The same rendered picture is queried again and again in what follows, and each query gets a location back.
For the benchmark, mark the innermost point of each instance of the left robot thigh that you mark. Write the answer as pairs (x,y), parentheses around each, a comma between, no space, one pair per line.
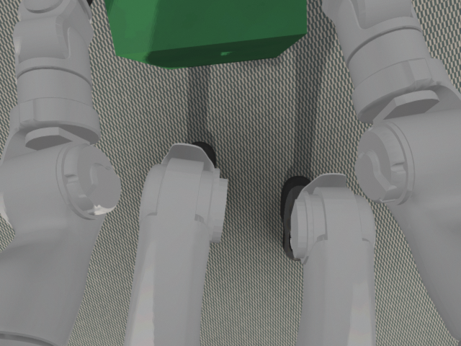
(171,259)

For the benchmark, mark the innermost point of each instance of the robot right forearm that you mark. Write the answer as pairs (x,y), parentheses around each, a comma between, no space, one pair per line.
(390,65)

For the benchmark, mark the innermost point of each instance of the robot left forearm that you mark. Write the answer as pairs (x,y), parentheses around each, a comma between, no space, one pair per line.
(53,76)

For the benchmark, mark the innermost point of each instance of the left robot upper arm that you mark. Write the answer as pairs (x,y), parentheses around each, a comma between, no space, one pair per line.
(56,200)

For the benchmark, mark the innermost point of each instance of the carton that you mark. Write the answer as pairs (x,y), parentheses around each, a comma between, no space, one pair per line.
(187,33)

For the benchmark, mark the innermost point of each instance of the robot right shin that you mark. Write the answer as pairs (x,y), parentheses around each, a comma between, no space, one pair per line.
(365,212)

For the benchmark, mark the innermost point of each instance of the right robot upper arm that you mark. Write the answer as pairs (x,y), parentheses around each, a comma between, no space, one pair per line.
(413,165)

